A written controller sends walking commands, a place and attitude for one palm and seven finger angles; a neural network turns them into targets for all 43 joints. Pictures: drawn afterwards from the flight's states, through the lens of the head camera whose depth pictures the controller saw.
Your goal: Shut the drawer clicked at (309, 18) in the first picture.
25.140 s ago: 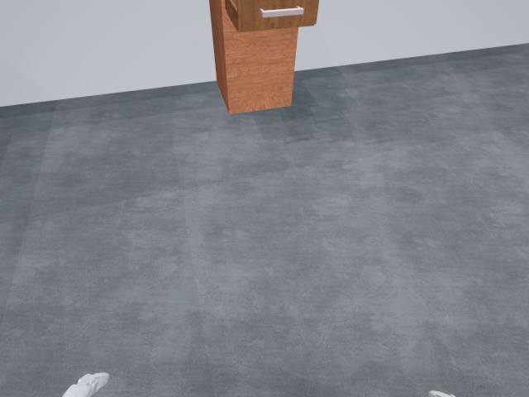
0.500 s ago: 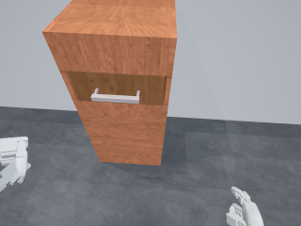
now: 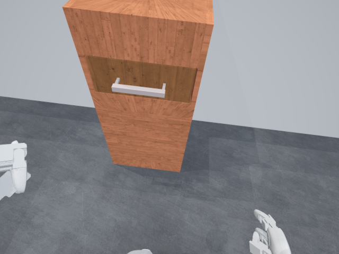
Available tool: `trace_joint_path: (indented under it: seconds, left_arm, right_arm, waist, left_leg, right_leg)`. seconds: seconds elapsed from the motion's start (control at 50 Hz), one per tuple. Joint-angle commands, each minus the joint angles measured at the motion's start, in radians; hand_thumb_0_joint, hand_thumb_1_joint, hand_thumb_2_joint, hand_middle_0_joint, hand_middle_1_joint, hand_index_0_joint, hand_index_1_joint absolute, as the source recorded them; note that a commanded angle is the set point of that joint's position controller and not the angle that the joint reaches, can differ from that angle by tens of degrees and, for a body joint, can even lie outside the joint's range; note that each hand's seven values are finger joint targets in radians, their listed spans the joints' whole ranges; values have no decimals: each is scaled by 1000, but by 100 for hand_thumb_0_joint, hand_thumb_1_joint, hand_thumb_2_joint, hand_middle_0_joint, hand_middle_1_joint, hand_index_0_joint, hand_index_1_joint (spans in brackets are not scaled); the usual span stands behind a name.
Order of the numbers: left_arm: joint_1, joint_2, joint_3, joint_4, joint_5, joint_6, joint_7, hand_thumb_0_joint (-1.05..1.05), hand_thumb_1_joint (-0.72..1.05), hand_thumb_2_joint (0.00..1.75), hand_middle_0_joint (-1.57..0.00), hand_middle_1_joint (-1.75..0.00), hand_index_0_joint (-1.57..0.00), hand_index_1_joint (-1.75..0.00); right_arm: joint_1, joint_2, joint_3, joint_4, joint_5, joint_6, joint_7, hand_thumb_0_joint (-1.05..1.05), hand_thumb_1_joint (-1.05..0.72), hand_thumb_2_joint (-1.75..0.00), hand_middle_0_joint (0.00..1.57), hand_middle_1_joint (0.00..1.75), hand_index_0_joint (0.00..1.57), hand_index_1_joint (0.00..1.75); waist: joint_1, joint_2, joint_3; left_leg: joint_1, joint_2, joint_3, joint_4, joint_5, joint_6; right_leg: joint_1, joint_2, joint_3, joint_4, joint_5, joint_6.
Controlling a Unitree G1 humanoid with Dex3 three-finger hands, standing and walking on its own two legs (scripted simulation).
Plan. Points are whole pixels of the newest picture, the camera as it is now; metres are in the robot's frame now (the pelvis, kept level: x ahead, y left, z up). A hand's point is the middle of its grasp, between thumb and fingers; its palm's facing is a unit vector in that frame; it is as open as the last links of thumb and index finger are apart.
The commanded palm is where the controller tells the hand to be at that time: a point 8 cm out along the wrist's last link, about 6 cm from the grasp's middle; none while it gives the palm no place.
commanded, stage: step back with the hand held close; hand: left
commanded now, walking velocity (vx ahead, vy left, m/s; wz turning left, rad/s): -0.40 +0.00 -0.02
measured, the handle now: (139, 86) +0.66 +0.14 -0.04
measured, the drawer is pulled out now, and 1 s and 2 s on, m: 0.00 0.00 0.00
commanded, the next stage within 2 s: stop stepping back and stand still in 0.64 s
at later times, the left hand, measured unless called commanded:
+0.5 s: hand (18, 249) +0.11 +0.20 +0.19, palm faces +0.37 -0.80 -0.47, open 3.2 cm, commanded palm +0.05 +0.23 +0.19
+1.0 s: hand out of the picture -0.01 +0.17 +0.17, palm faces +0.35 -0.82 -0.46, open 3.2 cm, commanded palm -0.07 +0.21 +0.19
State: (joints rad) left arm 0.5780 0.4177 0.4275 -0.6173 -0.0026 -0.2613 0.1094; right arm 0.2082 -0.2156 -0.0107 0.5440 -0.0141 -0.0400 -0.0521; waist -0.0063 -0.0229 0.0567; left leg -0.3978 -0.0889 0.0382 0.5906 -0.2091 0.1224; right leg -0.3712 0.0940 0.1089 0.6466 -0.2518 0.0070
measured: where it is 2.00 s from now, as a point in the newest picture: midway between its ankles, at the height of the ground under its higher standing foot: outside the picture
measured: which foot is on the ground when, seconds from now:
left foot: down 0.00-0.32, up 0.34-0.54, down 0.56-0.80, up 0.82-1.00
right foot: down 0.00-0.00, up 0.02-0.10, down 0.12-0.60, up 0.62-0.74, down 0.76-1.00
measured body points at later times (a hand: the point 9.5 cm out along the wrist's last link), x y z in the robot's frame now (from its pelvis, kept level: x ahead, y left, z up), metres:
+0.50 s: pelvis -0.08 -0.05 +0.02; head -0.06 -0.04 +0.47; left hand +0.08 +0.24 +0.21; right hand +0.08 -0.31 -0.06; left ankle -0.10 +0.07 -0.68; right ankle -0.06 -0.13 -0.72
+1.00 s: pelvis -0.20 -0.07 +0.02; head -0.20 -0.07 +0.47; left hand -0.03 +0.21 +0.19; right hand -0.04 -0.32 -0.06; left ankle -0.21 +0.05 -0.69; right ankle -0.16 -0.15 -0.72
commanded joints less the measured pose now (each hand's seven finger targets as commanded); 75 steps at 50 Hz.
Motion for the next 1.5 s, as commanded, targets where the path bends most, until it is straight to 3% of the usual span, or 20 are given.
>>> trace_joint_path:
  seconds: [0.0, 0.18, 0.26, 0.34, 0.4, 0.48, 0.56, 0.66, 0.74, 0.8, 0.84, 0.94, 1.02, 1.08, 1.14, 1.24, 1.3, 1.36, 1.42, 1.48]
  left_arm:
    - [8, 130, 92, -207, -18, -67, 13, 0, 90, 90, -140, -160, -140, -160]
    - [78, 161, 100, -257, -58, -89, 15, 0, 90, 90, -140, -160, -140, -160]
    - [159, 186, 136, -228, -70, -80, 13, 0, 90, 90, -140, -160, -140, -160]
    - [76, 207, 142, -168, -77, -73, 37, 0, 90, 90, -140, -160, -140, -160]
    - [59, 148, 85, -58, -55, -38, 41, 0, 90, 90, -140, -160, -140, -160]
    - [-12, 135, 20, -96, -36, -40, 43, 0, 90, 90, -140, -160, -140, -160]
    - [-16, 189, 58, -228, -28, -63, 37, 0, 90, 90, -140, -160, -140, -160]
    - [14, 205, 135, -325, -43, -50, 27, 0, 90, 90, -140, -160, -140, -160]
    - [98, 134, 108, -182, -36, -31, 18, 0, 90, 90, -140, -160, -140, -160]
    - [82, 161, 100, -67, -42, -14, 35, 0, 90, 90, -140, -160, -140, -160]
    - [68, 145, 94, -41, -37, -12, 45, 0, 90, 90, -140, -160, -140, -160]
    - [-12, 136, 32, -133, -31, -13, 58, 0, 90, 90, -140, -160, -140, -160]
    - [-9, 130, 11, -170, -12, -26, 66, 0, 90, 90, -140, -160, -140, -160]
    - [-24, 140, 28, -254, 5, -43, 70, 0, 90, 90, -140, -160, -140, -160]
    - [-28, 177, 92, -222, 4, -27, 73, 0, 90, 90, -140, -160, -140, -160]
    - [40, 90, 27, -48, -10, 2, 66, 0, 90, 90, -140, -160, -140, -160]
    - [-64, 123, 29, -43, -14, 2, 55, 0, 90, 90, -140, -160, -140, -160]
    - [-96, 113, 6, -98, -11, 5, 57, 0, 90, 90, -140, -160, -140, -160]
    - [-34, 142, 47, -202, -19, -15, 58, 0, 90, 90, -140, -160, -140, -160]
    - [37, 161, 80, -262, -21, -36, 60, 0, 90, 90, -140, -160, -140, -160]
  right_arm:
    - [-81, -167, -75, -143, -9, -72, -11, 0, -90, -90, 20, 30, 20, 30]
    - [-89, -149, -65, -99, -6, -91, 0, 0, -90, -90, 20, 30, 20, 30]
    - [-125, -143, -66, -138, 12, -73, 1, 0, -90, -90, 20, 30, 20, 30]
    - [-113, -130, -101, -101, 21, -35, 10, 0, -90, -90, 20, 30, 20, 30]
    - [-105, -75, -72, -93, 14, -13, 1, 0, -90, -90, 20, 30, 20, 30]
    - [-117, -104, -49, -85, 17, -15, -34, 0, -90, -90, 20, 30, 20, 30]
    - [-55, -125, -82, -87, 23, -48, -26, 0, -90, -90, 20, 30, 20, 30]
    - [-92, -125, -77, -100, -7, -132, -8, 0, -90, -90, 20, 30, 20, 30]
    - [-96, -124, -83, -78, 9, -121, 10, 0, -90, -90, 20, 30, 20, 30]
    - [-87, -95, -65, -85, 28, -79, 12, 0, -90, -90, 20, 30, 20, 30]
    - [-79, -95, -62, -69, 34, -71, 9, 0, -90, -90, 20, 30, 20, 30]
    - [-113, -100, -39, -106, 27, -66, -22, 0, -90, -90, 20, 30, 20, 30]
    - [-41, -115, -40, -95, 11, -96, -28, 0, -90, -90, 20, 30, 20, 30]
    - [-40, -140, -39, -108, 9, -127, -26, 0, -90, -90, 20, 30, 20, 30]
    - [-44, -96, -36, -84, 11, -156, -22, 0, -90, -90, 20, 30, 20, 30]
    - [-43, -119, -32, -58, 18, -149, -21, 0, -90, -90, 20, 30, 20, 30]
    - [-60, -123, -41, -54, 6, -126, -17, 0, -90, -90, 20, 30, 20, 30]
    - [-60, -109, -46, -47, 16, -121, -8, 0, -90, -90, 20, 30, 20, 30]
    - [-70, -94, -24, -55, 10, -122, -8, 0, -90, -90, 20, 30, 20, 30]
    - [-97, -102, -18, -80, 11, -132, -16, 0, -90, -90, 20, 30, 20, 30]
  waist:
    - [-1, 115, -162]
    - [9, 168, -340]
    - [6, 104, -298]
    - [1, -131, -154]
    - [-24, -97, -124]
    - [-21, -31, -122]
    - [-4, 140, -327]
    - [14, 243, -238]
    - [11, 87, -186]
    - [6, -229, -172]
    - [2, -140, -249]
    - [-8, -119, -126]
    - [-21, -22, -91]
    - [-12, 324, -67]
    - [-10, 277, -29]
    - [1, 88, -17]
    - [-15, -159, 5]
    - [-5, -149, -46]
    - [-14, -37, -112]
    - [17, 230, -153]
  left_leg:
    - [-219, 351, -328, -326, -93, 47]
    - [197, 298, -229, -202, 404, -6]
    - [17, 238, -165, -195, 10, -34]
    - [2, 40, -84, 414, -239, -138]
    - [-89, 87, -79, 409, -201, -133]
    - [3, 75, -26, -79, -127, -114]
    - [284, 324, -181, -173, 530, -5]
    - [8, 422, -212, -221, 490, 51]
    - [-11, 299, -83, -79, 223, -58]
    - [-118, 76, -21, 297, -287, -130]
    - [-102, 78, -67, 337, -226, -117]
    - [7, 96, -23, 140, -214, -102]
    - [245, 95, -18, -193, -180, -54]
    - [186, 356, -393, -410, -391, 53]
    - [32, 357, -330, -438, -453, 54]
    - [-32, 253, -128, -228, -259, -32]
    - [-82, 119, -13, 62, -235, -89]
    - [-10, 124, -31, 158, -204, -95]
    - [181, 130, -40, -140, -60, -83]
    - [203, 289, -248, -269, 117, -35]
  right_leg:
    - [324, -22, -3, 98, -3, 2]
    - [172, -47, -34, -113, 72, 19]
    - [226, -79, -14, -157, 146, 22]
    - [-165, -441, 377, -530, -121, -146]
    - [-18, -334, 148, -393, 255, -127]
    - [137, -227, 49, -243, 613, -50]
    - [48, -77, -25, 32, 179, 91]
    - [132, -60, -55, 173, -126, 25]
    - [240, -93, -77, -140, 200, 31]
    - [173, -402, 334, -387, 437, -38]
    - [223, -356, 283, -401, 187, 48]
    - [99, -321, 169, -448, -225, -89]
    - [6, -253, 107, -406, -343, -48]
    - [-50, -68, -81, 63, -142, 15]
    - [-35, -75, -99, 270, -176, 5]
    - [218, -79, -151, -204, -74, -2]
    - [130, -297, 241, -411, -260, -120]
    - [116, -350, 285, -434, -289, -161]
    - [116, -258, 63, -263, -49, -97]
    - [124, -106, -92, -61, 26, 0]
